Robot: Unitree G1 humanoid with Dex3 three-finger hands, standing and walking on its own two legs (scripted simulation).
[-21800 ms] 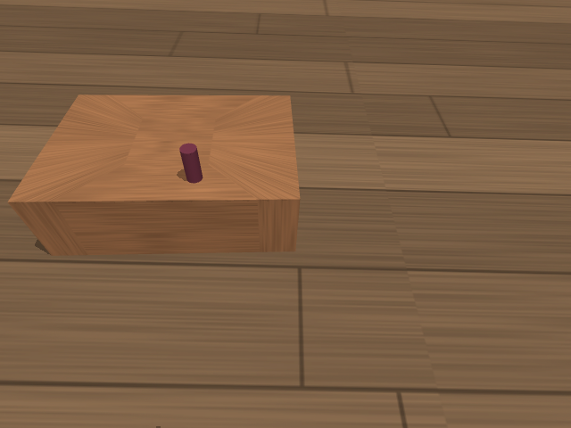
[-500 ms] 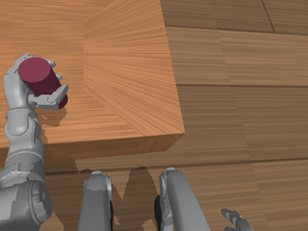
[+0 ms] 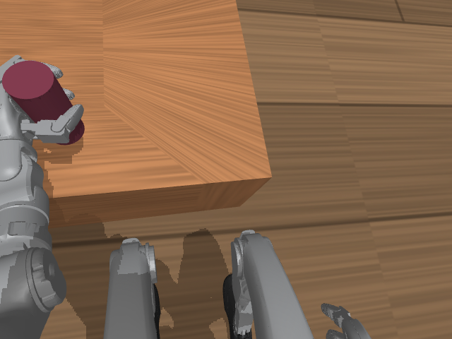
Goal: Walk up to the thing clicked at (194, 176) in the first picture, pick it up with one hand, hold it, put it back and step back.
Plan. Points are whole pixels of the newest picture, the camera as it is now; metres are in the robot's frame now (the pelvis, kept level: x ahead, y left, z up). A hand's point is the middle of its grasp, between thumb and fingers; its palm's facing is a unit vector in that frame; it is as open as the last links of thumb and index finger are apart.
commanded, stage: lower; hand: left
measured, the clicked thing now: (50, 108) +0.49 +0.24 -0.01
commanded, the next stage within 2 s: loosen in 0.92 s
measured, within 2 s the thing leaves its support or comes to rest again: rests again in 0.76 s
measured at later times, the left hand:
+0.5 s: hand (65, 121) +0.50 +0.24 -0.06, palm faces +0.19 -0.98 -0.02, open 8.4 cm
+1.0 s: hand (69, 127) +0.50 +0.24 -0.09, palm faces +0.18 -0.98 -0.01, open 8.4 cm
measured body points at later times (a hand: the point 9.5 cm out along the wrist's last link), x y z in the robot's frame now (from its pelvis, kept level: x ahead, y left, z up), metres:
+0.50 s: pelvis -0.01 +0.00 -0.06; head +0.20 +0.05 +0.34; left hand +0.48 +0.29 -0.06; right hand +0.07 -0.27 -0.18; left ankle +0.08 +0.13 -0.46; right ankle +0.07 -0.13 -0.46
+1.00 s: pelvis -0.02 +0.00 -0.09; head +0.19 +0.05 +0.30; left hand +0.49 +0.30 -0.09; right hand +0.05 -0.27 -0.21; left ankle +0.07 +0.13 -0.46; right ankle +0.07 -0.13 -0.46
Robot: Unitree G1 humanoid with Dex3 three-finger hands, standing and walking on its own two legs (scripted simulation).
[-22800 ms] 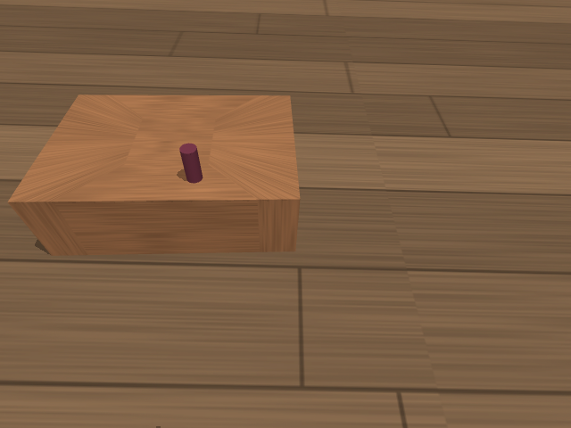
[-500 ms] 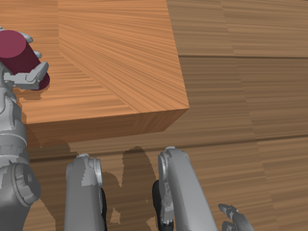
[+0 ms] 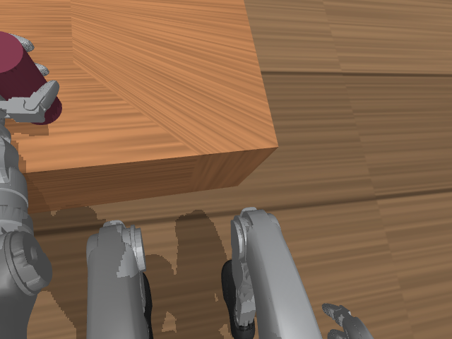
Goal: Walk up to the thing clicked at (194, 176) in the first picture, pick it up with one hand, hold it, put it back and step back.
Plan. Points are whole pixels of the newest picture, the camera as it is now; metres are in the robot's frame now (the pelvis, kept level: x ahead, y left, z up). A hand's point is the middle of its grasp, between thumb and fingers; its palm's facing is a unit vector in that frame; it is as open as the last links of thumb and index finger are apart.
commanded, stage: loosen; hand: left
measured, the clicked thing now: (22, 84) +0.52 +0.26 -0.01
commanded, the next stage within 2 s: open in 0.08 s
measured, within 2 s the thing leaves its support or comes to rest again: neither
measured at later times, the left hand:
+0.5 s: hand (24, 81) +0.52 +0.25 +0.00, palm faces +0.20 -0.98 +0.00, open 12.7 cm
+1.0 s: hand out of the picture +0.52 +0.31 +0.08, palm faces +0.27 -0.96 -0.05, open 17.1 cm
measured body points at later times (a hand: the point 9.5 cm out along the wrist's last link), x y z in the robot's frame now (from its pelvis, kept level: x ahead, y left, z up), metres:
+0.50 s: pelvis +0.00 +0.00 -0.01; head +0.21 +0.05 +0.39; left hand +0.50 +0.31 +0.00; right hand +0.08 -0.27 -0.12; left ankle +0.09 +0.14 -0.37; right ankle +0.09 -0.12 -0.37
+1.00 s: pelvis +0.00 +0.00 +0.03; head +0.20 +0.05 +0.43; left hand +0.50 +0.36 +0.08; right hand +0.09 -0.26 -0.09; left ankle +0.09 +0.14 -0.37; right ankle +0.09 -0.12 -0.37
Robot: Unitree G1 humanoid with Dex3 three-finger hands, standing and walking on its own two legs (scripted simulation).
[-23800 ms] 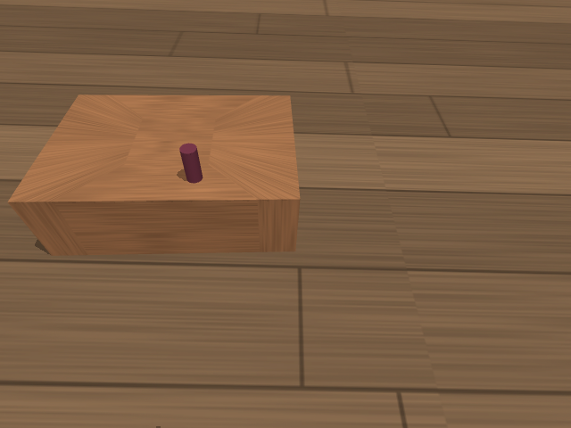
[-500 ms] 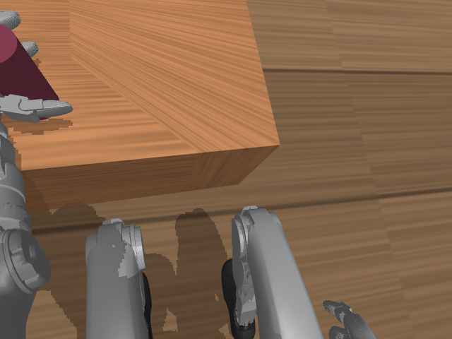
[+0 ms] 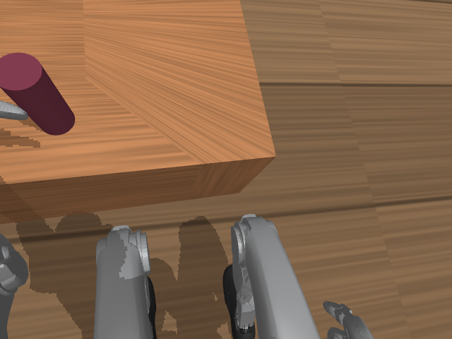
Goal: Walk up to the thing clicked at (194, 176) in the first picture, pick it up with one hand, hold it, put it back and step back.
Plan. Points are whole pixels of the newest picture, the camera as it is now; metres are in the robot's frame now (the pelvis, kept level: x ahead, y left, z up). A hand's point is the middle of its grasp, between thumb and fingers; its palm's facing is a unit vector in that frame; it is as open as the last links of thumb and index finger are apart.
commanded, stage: rise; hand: left
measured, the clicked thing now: (40, 99) +0.52 +0.26 -0.03
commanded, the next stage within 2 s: home in 0.16 s
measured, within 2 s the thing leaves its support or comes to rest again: neither
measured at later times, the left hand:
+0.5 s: hand out of the picture +0.47 +0.39 +0.18, palm faces +0.42 -0.82 -0.40, open 17.4 cm
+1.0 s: hand out of the picture +0.30 +0.26 +0.21, palm faces +0.23 -0.91 -0.34, open 17.5 cm
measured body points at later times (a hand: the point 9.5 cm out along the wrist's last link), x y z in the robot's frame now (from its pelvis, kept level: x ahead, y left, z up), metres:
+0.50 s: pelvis +0.03 +0.01 +0.19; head +0.18 +0.06 +0.61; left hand +0.44 +0.43 +0.20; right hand +0.10 -0.26 +0.08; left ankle +0.09 +0.13 -0.40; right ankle +0.09 -0.12 -0.40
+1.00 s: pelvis +0.08 +0.02 +0.29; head +0.12 +0.03 +0.74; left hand +0.29 +0.30 +0.23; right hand +0.24 -0.22 +0.20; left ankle +0.09 +0.13 -0.40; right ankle +0.09 -0.12 -0.40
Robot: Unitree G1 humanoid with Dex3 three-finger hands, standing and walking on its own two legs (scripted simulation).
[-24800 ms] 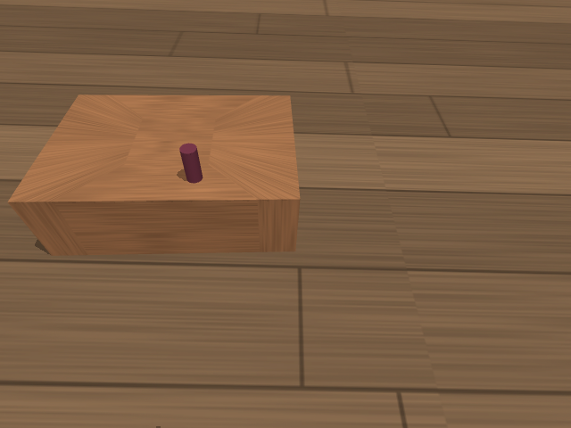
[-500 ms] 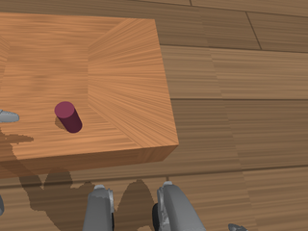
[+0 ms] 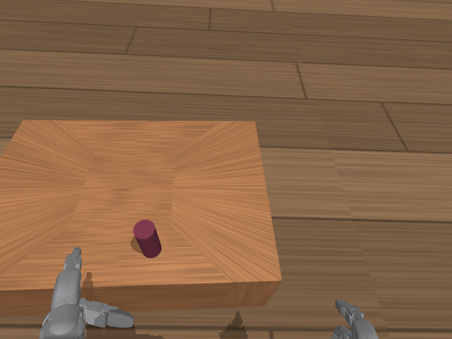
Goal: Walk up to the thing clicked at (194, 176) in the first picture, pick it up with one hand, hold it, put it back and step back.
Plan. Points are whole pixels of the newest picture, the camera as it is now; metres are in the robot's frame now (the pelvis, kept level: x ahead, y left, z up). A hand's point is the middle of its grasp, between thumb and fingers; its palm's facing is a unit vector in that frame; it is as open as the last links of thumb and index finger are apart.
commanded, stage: home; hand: left
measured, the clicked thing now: (148, 239) +0.46 +0.20 -0.33
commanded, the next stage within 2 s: none
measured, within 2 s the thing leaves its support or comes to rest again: neither
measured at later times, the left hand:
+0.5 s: hand out of the picture +0.16 +0.16 -0.06, palm faces +0.14 -0.95 -0.27, open 17.7 cm
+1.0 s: hand out of the picture +0.06 +0.25 -0.10, palm faces +0.00 -0.92 -0.39, open 17.6 cm
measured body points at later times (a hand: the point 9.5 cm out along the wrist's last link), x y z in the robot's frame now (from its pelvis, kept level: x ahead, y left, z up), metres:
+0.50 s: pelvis +0.00 -0.02 +0.01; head +0.01 -0.02 +0.46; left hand +0.15 +0.21 -0.04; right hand +0.17 -0.26 -0.07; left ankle +0.01 +0.12 -0.69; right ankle -0.01 -0.14 -0.69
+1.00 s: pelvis -0.01 +0.00 +0.04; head -0.02 -0.01 +0.49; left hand +0.06 +0.30 -0.07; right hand +0.07 -0.29 -0.09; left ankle +0.01 +0.12 -0.69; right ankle -0.01 -0.14 -0.69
